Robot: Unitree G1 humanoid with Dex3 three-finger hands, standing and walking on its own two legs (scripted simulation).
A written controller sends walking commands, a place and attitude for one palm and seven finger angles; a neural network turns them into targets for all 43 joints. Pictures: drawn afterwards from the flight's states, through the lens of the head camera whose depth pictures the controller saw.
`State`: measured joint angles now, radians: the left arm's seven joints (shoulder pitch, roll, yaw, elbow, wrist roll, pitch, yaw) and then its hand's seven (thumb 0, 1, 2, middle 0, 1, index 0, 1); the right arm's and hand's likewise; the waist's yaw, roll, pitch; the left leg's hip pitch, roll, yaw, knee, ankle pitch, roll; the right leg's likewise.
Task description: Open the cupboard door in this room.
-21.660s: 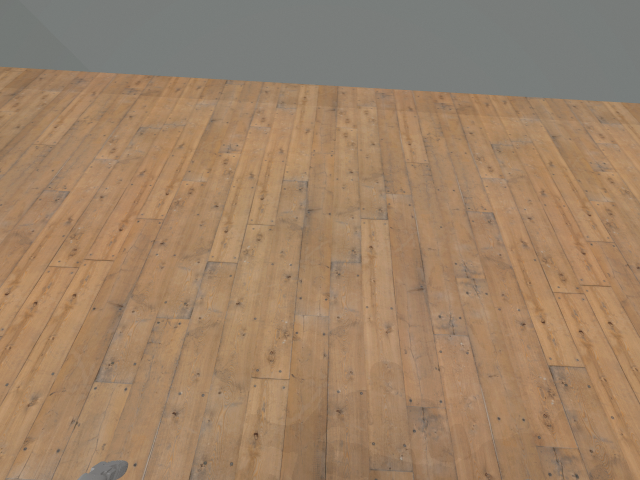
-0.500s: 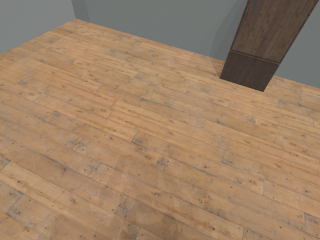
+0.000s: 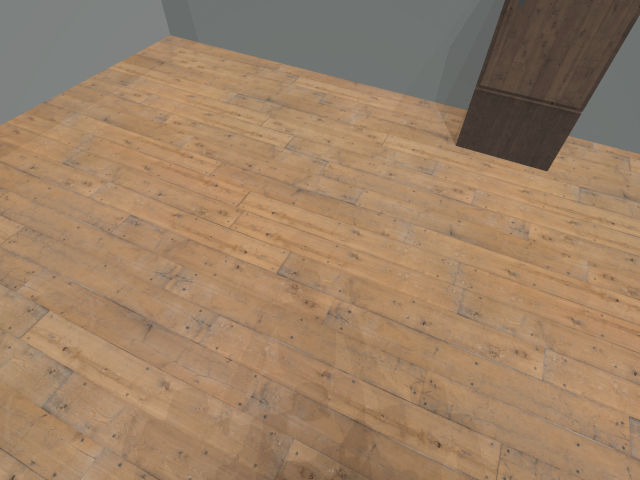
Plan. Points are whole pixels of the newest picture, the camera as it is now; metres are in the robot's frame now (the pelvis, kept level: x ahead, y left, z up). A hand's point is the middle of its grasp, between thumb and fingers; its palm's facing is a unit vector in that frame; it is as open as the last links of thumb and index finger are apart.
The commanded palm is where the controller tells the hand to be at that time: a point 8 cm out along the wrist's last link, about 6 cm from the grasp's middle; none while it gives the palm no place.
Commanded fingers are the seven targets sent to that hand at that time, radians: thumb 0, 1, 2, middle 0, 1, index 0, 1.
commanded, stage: turn or walk to find it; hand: left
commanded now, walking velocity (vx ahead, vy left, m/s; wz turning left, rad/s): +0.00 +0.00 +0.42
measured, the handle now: out of the picture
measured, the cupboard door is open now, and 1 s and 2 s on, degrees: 0 0 0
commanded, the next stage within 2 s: stand and wait in 0.06 s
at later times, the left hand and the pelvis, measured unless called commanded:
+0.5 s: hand out of the picture +0.02 +0.22 -0.17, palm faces +0.04 -0.96 -0.27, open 7.4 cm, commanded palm none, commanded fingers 0.00 0.90 0.90 -0.20 -0.30 -0.20 -0.30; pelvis -0.01 +0.00 +0.00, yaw +2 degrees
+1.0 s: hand out of the picture +0.07 +0.25 -0.16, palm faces +0.04 -0.95 -0.30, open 7.4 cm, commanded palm none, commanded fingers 0.00 0.90 0.90 -0.20 -0.30 -0.20 -0.30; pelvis +0.01 +0.01 +0.00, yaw +2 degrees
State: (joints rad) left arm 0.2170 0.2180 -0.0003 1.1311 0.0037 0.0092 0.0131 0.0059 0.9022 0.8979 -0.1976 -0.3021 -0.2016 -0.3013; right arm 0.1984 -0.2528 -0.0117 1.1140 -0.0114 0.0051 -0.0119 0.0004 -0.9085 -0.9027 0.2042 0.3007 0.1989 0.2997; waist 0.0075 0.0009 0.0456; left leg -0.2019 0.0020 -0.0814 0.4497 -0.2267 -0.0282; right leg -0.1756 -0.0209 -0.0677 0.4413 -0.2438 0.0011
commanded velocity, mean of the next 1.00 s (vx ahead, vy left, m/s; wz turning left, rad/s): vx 0.00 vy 0.00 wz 0.06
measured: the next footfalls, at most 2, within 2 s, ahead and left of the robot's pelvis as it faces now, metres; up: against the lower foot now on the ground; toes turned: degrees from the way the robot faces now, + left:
none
